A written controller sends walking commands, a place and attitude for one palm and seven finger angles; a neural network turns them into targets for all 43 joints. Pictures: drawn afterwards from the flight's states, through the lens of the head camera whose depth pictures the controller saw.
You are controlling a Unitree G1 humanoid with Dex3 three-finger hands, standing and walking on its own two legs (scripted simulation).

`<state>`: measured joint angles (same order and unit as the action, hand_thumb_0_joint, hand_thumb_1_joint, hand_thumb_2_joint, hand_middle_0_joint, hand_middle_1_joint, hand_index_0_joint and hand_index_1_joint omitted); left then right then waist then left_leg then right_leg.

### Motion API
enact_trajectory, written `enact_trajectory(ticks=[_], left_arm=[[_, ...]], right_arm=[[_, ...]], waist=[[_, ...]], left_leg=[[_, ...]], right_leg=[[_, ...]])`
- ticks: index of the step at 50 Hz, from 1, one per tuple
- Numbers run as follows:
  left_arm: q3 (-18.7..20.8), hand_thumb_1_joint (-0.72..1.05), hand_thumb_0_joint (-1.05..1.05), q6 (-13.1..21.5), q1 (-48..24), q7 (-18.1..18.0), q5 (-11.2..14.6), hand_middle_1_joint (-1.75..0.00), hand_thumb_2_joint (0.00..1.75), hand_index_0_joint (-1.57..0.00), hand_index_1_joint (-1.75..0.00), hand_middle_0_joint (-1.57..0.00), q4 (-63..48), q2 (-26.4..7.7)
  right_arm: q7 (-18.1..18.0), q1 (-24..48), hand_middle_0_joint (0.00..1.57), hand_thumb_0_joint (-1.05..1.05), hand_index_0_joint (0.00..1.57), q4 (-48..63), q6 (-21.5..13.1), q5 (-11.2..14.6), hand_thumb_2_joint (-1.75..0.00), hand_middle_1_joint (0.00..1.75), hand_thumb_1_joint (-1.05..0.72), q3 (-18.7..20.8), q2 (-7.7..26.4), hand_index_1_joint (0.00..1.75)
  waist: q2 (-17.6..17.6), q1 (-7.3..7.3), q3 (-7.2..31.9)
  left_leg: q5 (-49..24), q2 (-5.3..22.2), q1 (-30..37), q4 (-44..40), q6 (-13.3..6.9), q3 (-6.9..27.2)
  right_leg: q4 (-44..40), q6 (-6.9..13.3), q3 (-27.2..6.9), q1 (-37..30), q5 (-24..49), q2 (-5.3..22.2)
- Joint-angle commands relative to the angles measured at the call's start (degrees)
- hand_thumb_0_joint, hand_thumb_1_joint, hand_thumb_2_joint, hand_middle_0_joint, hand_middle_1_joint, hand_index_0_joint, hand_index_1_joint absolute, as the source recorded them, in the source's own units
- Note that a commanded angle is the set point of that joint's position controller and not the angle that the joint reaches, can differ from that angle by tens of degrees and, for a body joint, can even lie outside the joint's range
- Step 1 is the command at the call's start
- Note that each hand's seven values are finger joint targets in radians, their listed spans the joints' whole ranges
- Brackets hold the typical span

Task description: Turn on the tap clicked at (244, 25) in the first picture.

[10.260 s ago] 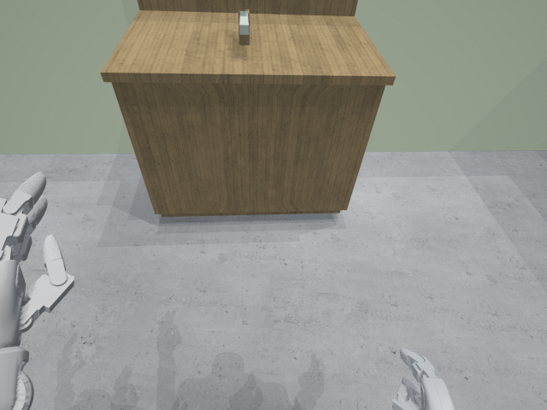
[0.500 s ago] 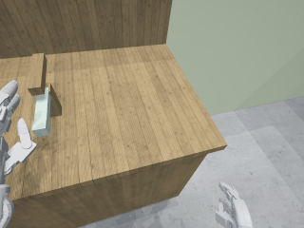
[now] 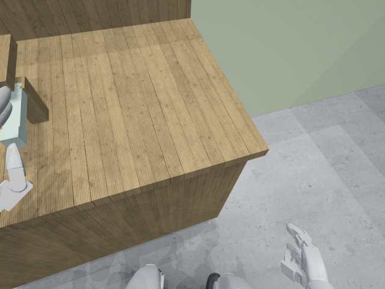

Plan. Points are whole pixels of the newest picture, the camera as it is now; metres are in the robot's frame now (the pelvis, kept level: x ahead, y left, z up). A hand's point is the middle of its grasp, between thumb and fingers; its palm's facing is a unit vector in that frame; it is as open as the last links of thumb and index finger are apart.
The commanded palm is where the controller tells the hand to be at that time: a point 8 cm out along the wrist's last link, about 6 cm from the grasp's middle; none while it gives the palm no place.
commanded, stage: come to a stop and stand still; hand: left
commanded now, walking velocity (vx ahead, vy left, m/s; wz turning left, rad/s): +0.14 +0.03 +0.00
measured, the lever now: (14, 137) +0.33 +0.35 +0.11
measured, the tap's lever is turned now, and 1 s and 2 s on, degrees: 0 0 0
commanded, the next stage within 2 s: look again from close up in 1.08 s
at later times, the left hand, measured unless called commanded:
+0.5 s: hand (5, 174) +0.23 +0.27 +0.18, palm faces +0.42 -0.81 -0.41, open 7.4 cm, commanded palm +0.17 +0.30 +0.19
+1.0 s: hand (32, 131) +0.30 +0.27 +0.18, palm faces +0.37 -0.83 -0.43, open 7.4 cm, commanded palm +0.24 +0.30 +0.19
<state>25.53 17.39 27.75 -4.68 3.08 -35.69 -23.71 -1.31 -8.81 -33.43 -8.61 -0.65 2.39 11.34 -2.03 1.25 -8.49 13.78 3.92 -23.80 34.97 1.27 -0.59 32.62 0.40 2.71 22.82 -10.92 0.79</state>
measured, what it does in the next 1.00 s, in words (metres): shifts its weight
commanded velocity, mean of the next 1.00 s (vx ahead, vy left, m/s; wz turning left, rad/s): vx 0.02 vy -0.01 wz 0.00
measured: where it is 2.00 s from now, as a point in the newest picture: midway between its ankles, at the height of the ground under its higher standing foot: outside the picture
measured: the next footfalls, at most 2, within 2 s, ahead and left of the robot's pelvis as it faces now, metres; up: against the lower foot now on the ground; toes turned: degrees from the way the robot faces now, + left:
none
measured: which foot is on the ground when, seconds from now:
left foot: down 0.00-1.00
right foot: down 0.00-1.00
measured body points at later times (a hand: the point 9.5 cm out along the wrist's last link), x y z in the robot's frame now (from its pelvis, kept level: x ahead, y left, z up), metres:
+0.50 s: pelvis +0.02 +0.02 +0.01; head +0.05 +0.04 +0.45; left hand +0.20 +0.31 +0.20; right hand +0.19 -0.20 -0.08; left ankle +0.07 +0.14 -0.73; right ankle +0.07 -0.12 -0.72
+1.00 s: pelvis +0.09 +0.02 +0.01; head +0.13 +0.04 +0.46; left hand +0.27 +0.31 +0.20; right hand +0.29 -0.20 -0.06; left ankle +0.07 +0.14 -0.73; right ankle +0.07 -0.12 -0.73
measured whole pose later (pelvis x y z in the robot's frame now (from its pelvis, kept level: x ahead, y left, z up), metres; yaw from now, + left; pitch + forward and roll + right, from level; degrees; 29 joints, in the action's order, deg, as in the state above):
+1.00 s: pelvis +0.09 +0.02 +0.01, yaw +2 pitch +0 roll -1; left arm 21.8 11.2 27.9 -6.7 2.5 -31.7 -23.1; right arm -0.4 -8.7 -32.0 -5.0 1.1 0.4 10.6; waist -1.7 0.1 -4.9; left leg 16.5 1.2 -11.8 28.1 0.6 1.7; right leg 24.3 -1.0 -0.3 9.2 -15.1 0.1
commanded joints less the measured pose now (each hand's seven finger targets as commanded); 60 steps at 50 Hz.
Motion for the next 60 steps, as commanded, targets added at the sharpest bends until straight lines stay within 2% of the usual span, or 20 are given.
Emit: enact_trajectory(ticks=[1, 2, 4, 9, 13, 16, 18, 21, 22, 24, 26, 29, 33, 39, 43, 47, 48, 58, 59, 60], left_arm=[[7.1, 0.9, 0.0, 1.4, 0.6, -2.8, 1.5, -0.3, 0.9, -0.2, -0.3, -0.2, -7.6, -9.3], [7.2, 0.9, 0.0, 0.5, 0.5, -3.2, 1.1, -0.3, 0.9, -0.2, -0.3, -0.2, -7.7, -9.5], [5.2, 0.9, 0.0, -0.4, -1.3, -3.2, 0.7, -0.3, 0.9, -0.2, -0.3, -0.2, -6.9, -8.0], [3.7, 0.9, 0.0, -1.6, -4.0, -3.1, -0.4, -0.3, 0.9, -0.2, -0.3, -0.2, -7.3, -8.0], [2.3, 0.9, 0.0, -2.1, -6.3, -3.1, -0.8, -0.3, 0.9, -0.2, -0.3, -0.2, -8.1, -7.5], [2.8, 0.9, 0.0, -2.0, -7.3, -3.2, -0.9, -0.3, 0.9, -0.2, -0.3, -0.2, -7.6, -7.7], [2.3, 0.9, 0.0, -1.9, -7.1, -3.3, -0.9, -0.3, 0.9, -0.2, -0.3, -0.2, -7.4, -6.6], [2.4, 0.9, 0.0, -2.2, -6.0, -2.8, -1.3, -0.3, 0.9, -0.2, -0.3, -0.2, -4.2, -5.9], [2.8, 0.9, 0.0, -2.2, -5.5, -2.9, -1.5, -0.3, 0.9, -0.2, -0.3, -0.2, -4.6, -6.3], [2.2, 0.9, 0.0, -1.9, -6.1, -2.7, -1.5, -0.3, 0.9, -0.2, -0.3, -0.2, -5.0, -6.3], [2.1, 0.9, 0.0, -1.7, -6.3, -2.7, -1.5, -0.3, 0.9, -0.2, -0.3, -0.2, -5.5, -6.5], [1.1, 0.9, 0.0, -1.9, -8.0, -2.8, -1.0, -0.3, 0.9, -0.2, -0.3, -0.2, -7.0, -6.3], [0.9, 0.9, 0.0, -2.0, -7.9, -3.4, -1.1, -0.3, 0.9, -0.2, -0.3, -0.2, -6.6, -5.9], [2.1, 0.9, 0.0, -2.4, -3.8, -3.3, -0.6, -0.3, 0.9, -0.2, -0.3, -0.2, -7.7, -6.8], [2.0, 0.9, 0.0, -2.7, -0.1, -3.4, -0.2, -0.3, 0.9, -0.2, -0.3, -0.2, -7.0, -6.1], [3.8, 0.9, 0.0, -2.9, -0.4, -3.9, -0.1, -0.3, 0.9, -0.2, -0.3, -0.2, -8.6, -8.3], [2.3, 0.9, 0.0, -3.0, 0.5, -3.6, 0.0, -0.3, 0.9, -0.2, -0.3, -0.2, -6.9, -6.6], [1.0, 0.9, 0.0, -3.8, -1.8, -4.2, -0.2, -0.3, 0.9, -0.2, -0.3, -0.2, -5.3, -6.2], [33.3, 0.9, 0.0, 1.5, -58.8, -3.2, -8.3, -0.3, 0.9, -0.2, -0.3, -0.2, -15.9, -49.7], [10.8, 0.9, 0.0, -0.3, -26.7, -1.0, -3.1, -0.3, 0.9, -0.2, -0.3, -0.2, 16.8, -15.7]], right_arm=[[-1.4, 0.8, 0.2, 0.0, 0.2, 9.2, -2.6, 1.3, -0.9, 0.3, -0.9, 1.2, 6.6, 0.3], [-1.8, 2.2, 0.2, 0.0, 0.2, 9.6, -2.6, 1.6, -0.9, 0.3, -0.9, 1.1, 7.0, 0.3], [-1.7, 1.0, 0.2, 0.0, 0.2, 10.0, -2.7, 2.2, -0.9, 0.3, -0.9, 1.2, 7.5, 0.3], [-1.0, 0.1, 0.2, 0.0, 0.2, 9.2, -3.1, 2.1, -0.9, 0.3, -0.9, 1.4, 7.6, 0.3], [-0.6, -0.7, 0.2, 0.0, 0.2, 7.4, -3.3, 1.6, -0.9, 0.3, -0.9, 0.9, 7.1, 0.3], [-0.4, -0.7, 0.2, 0.0, 0.2, 6.7, -3.5, 1.4, -0.9, 0.3, -0.9, 0.6, 7.0, 0.3], [-0.4, -0.5, 0.2, 0.0, 0.2, 6.4, -3.6, 1.3, -0.9, 0.3, -0.9, 0.4, 7.1, 0.3], [0.0, 0.1, 0.2, 0.0, 0.2, 7.4, -3.3, 2.1, -0.9, 0.3, -0.9, 0.8, 7.3, 0.3], [0.0, 1.1, 0.2, 0.0, 0.2, 7.5, -3.3, 2.4, -0.9, 0.3, -0.9, 0.6, 6.8, 0.3], [0.3, 0.5, 0.2, 0.0, 0.2, 7.5, -3.3, 2.1, -0.9, 0.3, -0.9, 0.3, 6.4, 0.3], [0.6, -0.1, 0.2, 0.0, 0.2, 7.3, -3.6, 1.9, -0.9, 0.3, -0.9, 0.4, 6.3, 0.3], [0.5, 0.1, 0.2, 0.0, 0.2, 6.7, -3.9, 1.6, -0.9, 0.3, -0.9, 0.5, 6.6, 0.3], [0.1, 1.4, 0.2, 0.0, 0.2, 6.0, -3.5, 1.4, -0.9, 0.3, -0.9, 0.2, 6.7, 0.3], [0.4, 1.5, 0.2, 0.0, 0.2, 8.1, -1.4, 2.0, -0.9, 0.3, -0.9, 0.8, 6.8, 0.3], [0.4, 1.3, 0.2, 0.0, 0.2, 8.3, 0.2, 1.8, -0.9, 0.3, -0.9, 0.6, 6.9, 0.3], [0.0, 2.0, 0.2, 0.0, 0.2, 9.2, 0.9, 2.3, -0.9, 0.3, -0.9, 0.7, 6.6, 0.3], [0.0, 1.4, 0.2, 0.0, 0.2, 9.0, 1.3, 1.8, -0.9, 0.3, -0.9, 0.5, 6.8, 0.3], [-0.6, 1.6, 0.2, 0.0, 0.2, 8.9, 2.1, 1.9, -0.9, 0.3, -0.9, 0.4, 6.9, 0.3], [-0.4, -3.7, 0.2, 0.0, 0.2, 7.2, -1.9, -1.2, -0.9, 0.3, -0.9, 1.9, 8.4, 0.3], [-0.2, -0.4, 0.2, 0.0, 0.2, 4.2, -2.6, 0.2, -0.9, 0.3, -0.9, 0.0, 2.6, 0.3]], waist=[[4.2, -0.18, 14.4], [7.2, 0.01, 13.1], [7.8, -0.07, 12.0], [6.6, -0.53, 11.3], [3.2, -1.49, 8.7], [3.8, -1.27, 8.3], [7.5, -1.49, 9.0], [11.0, -0.69, 8.0], [12.5, -0.7, 7.5], [8.7, -0.66, 8.7], [3.0, -0.83, 9.4], [1.8, -1.26, 9.6], [7.2, -0.93, 13.7], [6.1, -0.84, 17.5], [6.3, -1.2, 17.5], [7.6, -1.24, 17.2], [7.0, -1.24, 17.0], [5.1, -1.26, 15.8], [-0.8, 2.79, 6.5], [-3.7, 0.57, 16.9]], left_leg=[[13.2, 1.0, 5.5, -9.1, -2.5, 3.2], [15.6, 2.1, 3.8, -12.0, -3.0, 4.9], [20.0, 4.0, -2.8, -15.2, -4.0, 7.4], [19.2, 1.9, -1.8, -12.4, -3.8, 5.1], [15.8, -2.1, 4.3, -6.3, -2.7, 2.3], [15.1, -2.2, 6.3, -6.3, -2.6, 3.2], [16.6, 0.0, 4.9, -13.0, -3.4, 7.4], [25.9, 3.7, -5.2, -19.2, -4.9, 10.7], [24.8, 4.0, -4.0, -19.1, -5.2, 10.5], [20.2, 2.9, -3.3, -15.6, -5.2, 9.1], [13.9, -0.7, 1.2, -9.4, -3.9, 5.0], [5.9, -2.3, 8.4, -7.3, -2.7, 3.4], [-8.9, 0.9, 12.8, -11.1, -3.2, 5.8], [-25.4, 2.0, 16.7, -9.0, -2.5, 4.5], [-27.6, 1.8, 16.7, -8.8, -2.3, 3.9], [-29.2, 2.4, 17.5, -8.6, -2.1, 3.9], [-28.6, 2.2, 17.2, -8.7, -2.4, 3.7], [-20.8, 1.7, 14.9, -9.0, -2.8, 3.8], [-20.6, -1.6, 6.1, -2.2, -1.5, -2.1], [-19.7, -4.8, 12.5, -6.5, -1.3, -0.6]], right_leg=[[-10.6, 0.7, -6.6, -2.9, -18.8, 4.7], [-9.7, 0.0, -6.3, -4.0, -20.7, 3.0], [-5.5, -0.7, -4.7, -10.5, -18.9, 1.1], [-7.7, -0.3, -4.4, -12.7, -16.2, 0.9], [-13.3, 1.9, -7.5, -4.4, -22.0, 3.2], [-12.7, 2.2, -7.7, -2.5, -23.3, 3.4], [-8.2, 0.9, -4.5, -6.3, -19.2, 0.5], [-1.4, -0.3, -2.4, -15.5, -13.9, -2.3], [-2.0, -0.4, -2.3, -14.8, -11.5, -2.2], [-5.8, -0.2, -3.4, -16.6, -8.3, -1.2], [-11.9, 1.2, -8.3, -13.3, -9.4, 1.6], [-14.2, 2.8, -11.1, -8.4, -8.2, 3.9], [-8.4, 0.9, -5.3, -14.3, 7.5, 1.4], [-7.4, 0.9, -3.9, -19.2, 19.8, 2.5], [-7.4, 1.0, -2.9, -19.5, 21.0, 2.3], [-7.2, 1.2, -3.2, -19.2, 21.6, 3.0], [-7.6, 1.1, -2.8, -19.0, 21.4, 2.7], [-9.3, 1.3, -4.3, -19.6, 19.7, 3.8], [-13.0, 1.1, -8.9, -9.7, 23.2, 2.0], [-8.4, 5.0, -10.8, -17.7, 31.2, 5.9]])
